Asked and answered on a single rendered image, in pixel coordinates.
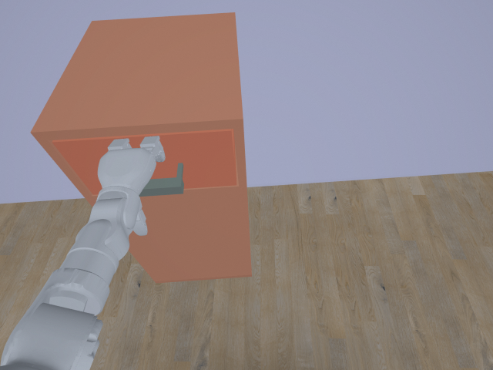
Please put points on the handle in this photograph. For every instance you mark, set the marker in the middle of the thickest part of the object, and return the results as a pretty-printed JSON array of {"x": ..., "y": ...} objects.
[{"x": 165, "y": 186}]

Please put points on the cabinet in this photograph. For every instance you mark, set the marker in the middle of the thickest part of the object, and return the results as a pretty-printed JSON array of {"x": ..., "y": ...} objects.
[{"x": 167, "y": 74}]

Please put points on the robot left forearm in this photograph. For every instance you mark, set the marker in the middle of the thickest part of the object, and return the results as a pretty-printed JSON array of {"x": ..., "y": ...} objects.
[{"x": 82, "y": 282}]

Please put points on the robot left hand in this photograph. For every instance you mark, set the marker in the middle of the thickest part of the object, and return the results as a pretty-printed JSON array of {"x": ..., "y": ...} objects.
[{"x": 132, "y": 168}]

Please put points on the left robot upper arm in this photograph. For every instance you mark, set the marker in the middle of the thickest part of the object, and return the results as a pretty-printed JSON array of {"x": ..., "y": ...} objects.
[{"x": 56, "y": 338}]

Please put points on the drawer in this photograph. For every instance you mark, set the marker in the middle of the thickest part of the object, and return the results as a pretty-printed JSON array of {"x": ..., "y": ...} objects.
[{"x": 208, "y": 157}]

